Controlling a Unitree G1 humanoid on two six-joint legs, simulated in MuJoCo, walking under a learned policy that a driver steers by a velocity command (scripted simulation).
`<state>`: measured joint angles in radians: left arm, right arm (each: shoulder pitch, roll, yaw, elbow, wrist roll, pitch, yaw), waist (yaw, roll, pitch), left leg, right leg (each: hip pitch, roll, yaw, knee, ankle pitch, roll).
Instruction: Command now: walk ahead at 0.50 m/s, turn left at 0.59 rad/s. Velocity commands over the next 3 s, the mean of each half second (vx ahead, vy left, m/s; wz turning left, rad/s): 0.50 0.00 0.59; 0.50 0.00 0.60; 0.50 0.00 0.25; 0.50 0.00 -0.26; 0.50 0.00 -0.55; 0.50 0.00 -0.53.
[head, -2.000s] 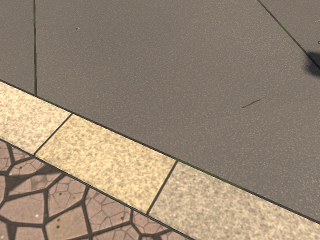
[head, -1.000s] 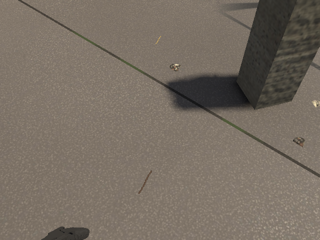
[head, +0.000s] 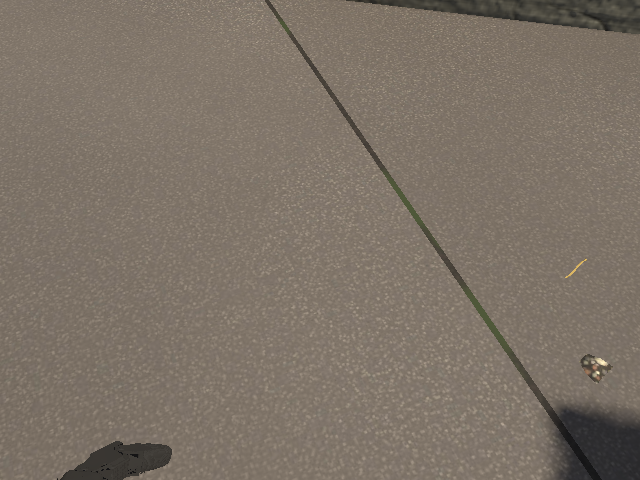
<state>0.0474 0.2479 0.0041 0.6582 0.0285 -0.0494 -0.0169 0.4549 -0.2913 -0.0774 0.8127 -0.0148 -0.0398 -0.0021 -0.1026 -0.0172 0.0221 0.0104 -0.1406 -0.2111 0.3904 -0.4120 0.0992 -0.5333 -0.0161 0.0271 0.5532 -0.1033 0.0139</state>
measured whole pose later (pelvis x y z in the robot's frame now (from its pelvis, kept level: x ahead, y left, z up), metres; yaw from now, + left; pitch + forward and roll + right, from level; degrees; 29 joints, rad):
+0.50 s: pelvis +0.25 +0.02 +0.00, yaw +18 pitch +2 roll -2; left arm 0.41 0.26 0.05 0.86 0.02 -0.07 0.01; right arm 0.05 -0.26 -0.03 0.65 -0.04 0.01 0.08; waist 0.07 0.03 0.04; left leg -0.58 0.04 0.07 0.66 -0.15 0.09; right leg 0.07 -0.03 -0.27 0.29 -0.37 0.03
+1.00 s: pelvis +0.50 +0.14 +0.01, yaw +35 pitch +2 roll +1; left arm 0.05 0.26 0.02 0.68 0.03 -0.02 -0.03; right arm 0.45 -0.28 -0.07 0.81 -0.01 -0.04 0.00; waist -0.10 -0.03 0.03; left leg 0.00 -0.15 -0.18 0.32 -0.33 0.11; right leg -0.61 -0.06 0.03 0.65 -0.06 0.04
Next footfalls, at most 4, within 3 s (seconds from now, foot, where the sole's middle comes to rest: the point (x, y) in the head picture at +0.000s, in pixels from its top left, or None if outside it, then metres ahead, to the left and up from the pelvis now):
0.02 right None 0.18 -0.12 -0.76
0.54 left None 0.40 0.16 -0.76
1.08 right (226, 358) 0.75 0.16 -0.76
1.56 left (83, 355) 0.79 0.48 -0.76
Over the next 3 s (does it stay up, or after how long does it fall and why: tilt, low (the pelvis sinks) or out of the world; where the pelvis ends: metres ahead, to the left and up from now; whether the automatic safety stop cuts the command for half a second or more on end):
stays up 1.40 0.66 0.02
